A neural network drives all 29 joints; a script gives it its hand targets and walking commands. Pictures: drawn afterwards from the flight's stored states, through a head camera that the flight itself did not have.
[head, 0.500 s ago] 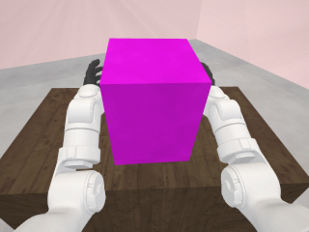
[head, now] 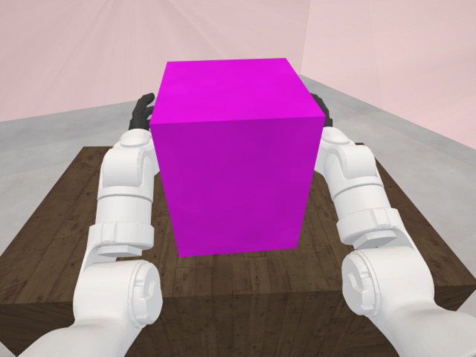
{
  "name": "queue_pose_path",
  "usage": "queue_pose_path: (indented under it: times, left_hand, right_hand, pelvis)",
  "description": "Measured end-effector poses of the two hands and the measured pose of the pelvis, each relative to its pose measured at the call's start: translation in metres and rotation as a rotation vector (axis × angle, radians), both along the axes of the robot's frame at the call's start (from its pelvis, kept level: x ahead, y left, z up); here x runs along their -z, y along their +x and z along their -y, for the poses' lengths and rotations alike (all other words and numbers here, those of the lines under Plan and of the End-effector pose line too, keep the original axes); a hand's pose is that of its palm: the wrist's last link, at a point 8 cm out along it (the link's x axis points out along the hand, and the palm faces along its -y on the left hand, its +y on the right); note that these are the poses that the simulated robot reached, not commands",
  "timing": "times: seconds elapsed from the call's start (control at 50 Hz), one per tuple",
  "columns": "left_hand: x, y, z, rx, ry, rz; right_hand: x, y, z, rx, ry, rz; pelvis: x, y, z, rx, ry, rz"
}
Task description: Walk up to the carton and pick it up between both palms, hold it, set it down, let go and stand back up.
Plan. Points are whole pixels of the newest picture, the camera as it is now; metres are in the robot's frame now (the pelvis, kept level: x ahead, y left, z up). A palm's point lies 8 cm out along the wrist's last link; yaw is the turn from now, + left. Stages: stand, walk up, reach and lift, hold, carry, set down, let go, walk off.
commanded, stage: hold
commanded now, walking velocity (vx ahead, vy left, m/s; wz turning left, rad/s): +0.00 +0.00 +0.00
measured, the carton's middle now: (233, 156) +0.37 +0.02 +0.22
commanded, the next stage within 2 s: none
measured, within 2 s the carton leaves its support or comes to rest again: neither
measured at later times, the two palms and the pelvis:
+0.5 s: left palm (143, 135) +0.37 +0.16 +0.26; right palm (321, 134) +0.38 -0.13 +0.26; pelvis +0.00 +0.00 +0.00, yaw +0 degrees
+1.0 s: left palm (143, 134) +0.37 +0.16 +0.26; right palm (322, 132) +0.38 -0.13 +0.26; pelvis +0.00 +0.00 +0.00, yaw +0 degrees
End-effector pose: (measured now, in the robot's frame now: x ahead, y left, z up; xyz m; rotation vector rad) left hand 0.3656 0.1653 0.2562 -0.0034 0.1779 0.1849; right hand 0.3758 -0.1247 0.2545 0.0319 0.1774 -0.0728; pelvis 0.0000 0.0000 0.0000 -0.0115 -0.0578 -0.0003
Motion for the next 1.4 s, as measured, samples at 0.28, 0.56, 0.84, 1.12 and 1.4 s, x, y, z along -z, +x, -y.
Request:
queue_pose_path:
  times: [0.28, 0.56, 0.84, 1.12, 1.4]
  left_hand:
    - [-0.0073, 0.0015, 0.0032, 0.002, 0.017, 0.004]
    - [-0.0059, 0.0020, 0.0029, 0.005, 0.015, -0.008]
    - [-0.0069, 0.0022, 0.0029, 0.006, 0.014, -0.006]
    - [-0.0071, 0.0022, 0.0029, 0.007, 0.014, -0.006]
    - [-0.0074, 0.0021, 0.0028, 0.008, 0.015, -0.006]
  right_hand:
    - [-0.0036, 0.0015, 0.0031, 0.001, 0.009, 0.005]
    - [-0.0034, 0.0016, 0.0029, 0.003, 0.006, -0.006]
    - [-0.0067, 0.0020, 0.0029, 0.005, 0.003, -0.003]
    - [-0.0074, 0.0021, 0.0029, 0.006, 0.002, -0.001]
    - [-0.0076, 0.0021, 0.0028, 0.006, 0.002, -0.001]
  pelvis:
    - [0.0000, 0.0006, -0.0001, 0.000, 0.000, -0.001]
    - [-0.0001, 0.0007, -0.0001, -0.001, 0.000, -0.001]
    - [-0.0001, 0.0008, -0.0001, -0.001, 0.000, -0.001]
    - [-0.0001, 0.0008, -0.0001, -0.002, 0.000, -0.001]
    - [-0.0001, 0.0008, -0.0001, -0.002, 0.000, -0.001]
